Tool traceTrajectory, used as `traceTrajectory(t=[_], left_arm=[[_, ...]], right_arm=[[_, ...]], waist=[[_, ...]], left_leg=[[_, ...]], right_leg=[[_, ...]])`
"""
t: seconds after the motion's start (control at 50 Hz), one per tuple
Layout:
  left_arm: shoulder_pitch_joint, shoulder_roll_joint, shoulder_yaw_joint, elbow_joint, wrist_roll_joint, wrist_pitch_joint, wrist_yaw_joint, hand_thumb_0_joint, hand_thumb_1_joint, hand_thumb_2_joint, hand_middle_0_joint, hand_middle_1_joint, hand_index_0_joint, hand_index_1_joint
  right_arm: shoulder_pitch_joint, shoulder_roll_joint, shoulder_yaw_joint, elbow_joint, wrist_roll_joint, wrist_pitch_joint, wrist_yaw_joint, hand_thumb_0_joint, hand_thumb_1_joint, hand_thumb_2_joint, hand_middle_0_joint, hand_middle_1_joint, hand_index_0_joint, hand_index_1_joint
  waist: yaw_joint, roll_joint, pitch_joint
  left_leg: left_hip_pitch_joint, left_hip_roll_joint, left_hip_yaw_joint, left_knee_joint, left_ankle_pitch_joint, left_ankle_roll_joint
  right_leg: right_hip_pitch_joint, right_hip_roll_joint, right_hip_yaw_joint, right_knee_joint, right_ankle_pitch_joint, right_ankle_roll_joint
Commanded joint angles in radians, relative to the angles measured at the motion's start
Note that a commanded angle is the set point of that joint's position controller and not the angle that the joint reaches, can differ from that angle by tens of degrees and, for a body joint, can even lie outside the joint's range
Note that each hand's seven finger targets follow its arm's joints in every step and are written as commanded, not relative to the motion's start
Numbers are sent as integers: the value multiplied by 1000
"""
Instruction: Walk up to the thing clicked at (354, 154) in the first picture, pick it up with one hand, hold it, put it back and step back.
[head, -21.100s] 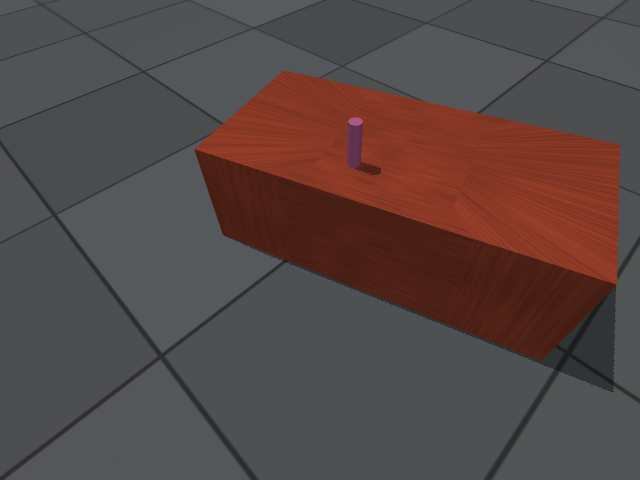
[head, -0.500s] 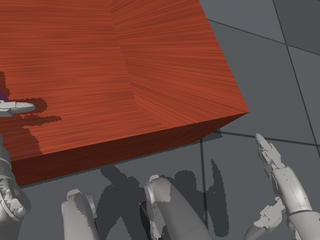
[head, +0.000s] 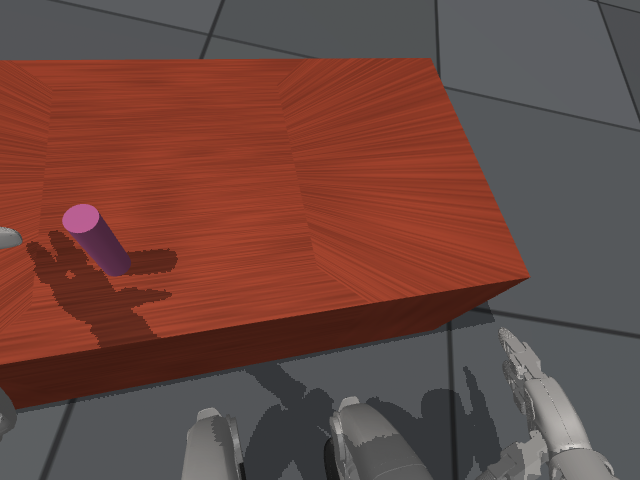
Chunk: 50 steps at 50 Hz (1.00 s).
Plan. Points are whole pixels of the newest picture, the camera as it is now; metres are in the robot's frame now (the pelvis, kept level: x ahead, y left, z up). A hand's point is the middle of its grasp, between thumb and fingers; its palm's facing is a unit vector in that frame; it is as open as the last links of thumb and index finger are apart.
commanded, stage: home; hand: left
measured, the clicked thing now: (101, 244) +0.48 +0.25 -0.13
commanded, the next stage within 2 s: none
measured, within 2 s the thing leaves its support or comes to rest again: neither
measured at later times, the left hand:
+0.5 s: hand out of the picture +0.32 +0.30 +0.01, palm faces +0.31 -0.88 -0.37, open 17.4 cm
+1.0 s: hand out of the picture +0.16 +0.16 +0.00, palm faces +0.17 -0.95 -0.27, open 17.5 cm
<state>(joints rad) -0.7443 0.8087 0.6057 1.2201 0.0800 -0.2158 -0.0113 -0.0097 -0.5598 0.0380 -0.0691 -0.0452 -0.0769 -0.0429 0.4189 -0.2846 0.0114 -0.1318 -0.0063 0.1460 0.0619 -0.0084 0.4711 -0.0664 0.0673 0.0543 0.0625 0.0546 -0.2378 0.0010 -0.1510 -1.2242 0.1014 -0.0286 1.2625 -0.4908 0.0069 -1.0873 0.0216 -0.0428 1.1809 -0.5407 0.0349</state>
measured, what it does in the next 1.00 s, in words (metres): rises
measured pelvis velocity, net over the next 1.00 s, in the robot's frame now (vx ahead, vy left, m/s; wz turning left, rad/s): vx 0.01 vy -0.03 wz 0.07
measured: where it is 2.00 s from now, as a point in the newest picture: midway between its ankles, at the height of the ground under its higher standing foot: outside the picture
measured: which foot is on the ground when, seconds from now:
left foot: down 0.00-1.00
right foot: down 0.00-1.00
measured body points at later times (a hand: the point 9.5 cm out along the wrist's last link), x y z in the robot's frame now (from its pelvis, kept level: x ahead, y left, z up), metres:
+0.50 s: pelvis +0.02 +0.00 +0.06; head +0.08 +0.03 +0.51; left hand +0.30 +0.34 +0.03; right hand +0.19 -0.22 +0.02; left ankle +0.04 +0.11 -0.63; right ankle +0.01 -0.15 -0.63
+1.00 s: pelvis +0.01 -0.03 +0.07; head +0.04 -0.03 +0.52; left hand +0.14 +0.21 +0.02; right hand +0.16 -0.26 -0.03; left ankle +0.04 +0.11 -0.63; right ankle +0.01 -0.15 -0.63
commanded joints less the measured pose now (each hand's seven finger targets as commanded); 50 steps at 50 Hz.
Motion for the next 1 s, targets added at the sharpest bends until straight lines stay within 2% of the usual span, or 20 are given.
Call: traceTrajectory(t=[0.0,0.04,0.06,0.12,0.2,0.24,0.34,0.4,0.48,0.52,0.58,0.62,0.64,0.66,0.68,0.72,0.76,0.78,0.9,0.98], left_arm=[[-310,397,21,-233,21,1,74,0,-434,125,-62,-74,-61,-74],[-288,331,-27,-198,24,14,88,0,-454,113,-60,-70,-59,-71],[-259,289,-54,-174,24,19,91,0,-439,122,-62,-73,-61,-74],[-199,230,-97,-171,25,28,99,0,-455,112,-60,-70,-59,-71],[-57,168,-147,-262,0,69,91,0,-493,90,-56,-64,-55,-64],[18,81,-201,-289,-17,101,84,0,-513,78,-54,-60,-53,-60],[183,-54,-276,-521,-56,143,89,0,-570,44,-48,-49,-47,-50],[283,-91,-282,-694,-73,143,105,0,-549,56,-51,-53,-50,-53],[508,-159,-301,-890,-94,150,136,0,-543,61,-53,-55,-52,-56],[595,-204,-318,-979,-100,150,144,0,-535,66,-55,-57,-54,-58],[690,-300,-382,-1078,-110,158,149,0,-585,37,-49,-49,-49,-49],[851,-396,-443,-1058,-115,169,142,0,-590,35,-50,-49,-49,-49],[866,-320,-375,-1099,-113,182,165,0,-576,44,-54,-54,-53,-54],[977,-457,-488,-1067,-114,198,154,0,-575,45,-56,-55,-55,-56],[953,-463,-514,-1183,-118,199,154,0,-545,64,-62,-62,-61,-63],[1058,-484,-536,-1167,-112,214,158,0,-591,36,-54,-52,-54,-53],[1051,-465,-529,-1224,-108,211,162,0,-551,59,-57,-58,-56,-58],[1054,-479,-556,-1241,-105,211,160,0,-566,50,-55,-56,-55,-56],[1048,-460,-546,-1297,-91,211,173,0,-582,42,-52,-53,-52,-52],[1082,-489,-564,-1251,-89,226,175,0,-582,42,-51,-53,-52,-53]], right_arm=[[-15,-165,-123,-77,3,-13,-19,0,139,-333,135,191,135,191],[-52,-132,-76,-64,8,-18,-24,0,-21,-493,140,199,140,199],[-88,-96,-25,-81,10,-21,-24,0,-101,-569,143,204,143,204],[-109,-81,22,-133,12,-24,-36,0,-341,-643,156,226,156,226],[46,-115,-25,-35,23,-5,-49,0,-617,-738,172,253,172,253],[59,-129,-64,34,32,-7,-54,0,-688,-780,180,266,180,266],[-15,-90,-44,77,60,-36,-67,0,-800,-846,191,285,191,285],[-57,-57,-12,64,62,-51,-84,0,-862,-882,198,296,198,296],[-79,-63,-41,71,59,-61,-115,0,-891,-900,201,301,201,301],[-71,-54,-43,73,57,-64,-127,0,-889,-899,201,301,201,301],[-58,-50,-52,96,52,-66,-140,0,-887,-898,201,300,201,300],[-36,-40,-54,102,53,-66,-145,0,-888,-898,201,300,201,300],[-51,-66,-46,440,55,-56,-163,0,-879,-893,200,299,200,299],[-64,-47,-33,382,54,-68,-168,0,-854,-878,197,295,197,295],[-85,-40,-31,369,55,-81,-171,0,-887,-898,201,300,201,300],[-124,-51,-43,400,55,-92,-183,0,-882,-895,200,299,200,299],[-152,-56,-45,428,50,-103,-193,0,-884,-896,200,300,200,300],[-165,-50,-42,434,47,-108,-198,0,-884,-896,200,300,200,300],[-221,-41,-35,454,29,-152,-226,0,-892,-901,201,301,201,301],[-235,-37,-28,474,25,-184,-232,0,-891,-901,201,301,201,301]], waist=[[79,283,-499],[76,263,-441],[90,232,-424],[100,201,-465],[113,201,-414],[106,180,-336],[151,174,-246],[202,181,-274],[234,152,-254],[238,137,-253],[230,146,-231],[221,67,-179],[245,134,-80],[212,50,-65],[216,70,-78],[212,36,-71],[210,3,-41],[202,5,-30],[211,-11,-54],[219,-18,-9]], left_leg=[[611,-42,-23,-212,399,-7],[622,-39,-23,-245,383,-11],[602,-45,-12,-257,359,-4],[655,-47,-2,-293,388,-5],[747,-52,16,-337,464,-9],[762,-52,18,-363,439,-11],[776,-47,-1,-464,320,-25],[796,-53,13,-477,381,-28],[795,-63,32,-492,388,-24],[800,-66,44,-496,389,-21],[834,-60,45,-512,381,-25],[805,-67,59,-505,377,-15],[798,-71,49,-513,359,-14],[798,-70,54,-512,344,-5],[791,-73,55,-518,325,-6],[804,-73,64,-511,325,-1],[786,-71,60,-512,306,1],[787,-73,64,-509,285,4],[786,-82,69,-503,206,13],[770,-84,67,-519,131,10]], right_leg=[[183,37,-13,-170,322,-53],[186,36,-14,-200,307,-54],[221,31,-6,-225,305,-49],[307,27,-5,-263,343,-46],[355,19,-7,-318,422,-41],[332,18,-12,-340,400,-43],[351,21,-31,-384,284,-59],[441,10,-23,-392,332,-57],[527,-4,-8,-405,370,-50],[561,-10,1,-407,387,-47],[538,-6,-6,-410,365,-49],[551,-11,0,-422,389,-38],[560,3,-12,-449,374,-41],[557,5,-12,-466,361,-35],[556,-1,-12,-463,354,-37],[548,-1,-11,-472,361,-31],[543,-1,-13,-476,340,-29],[536,-5,-7,-485,327,-25],[543,-16,11,-507,251,-20],[537,-24,22,-532,155,-24]])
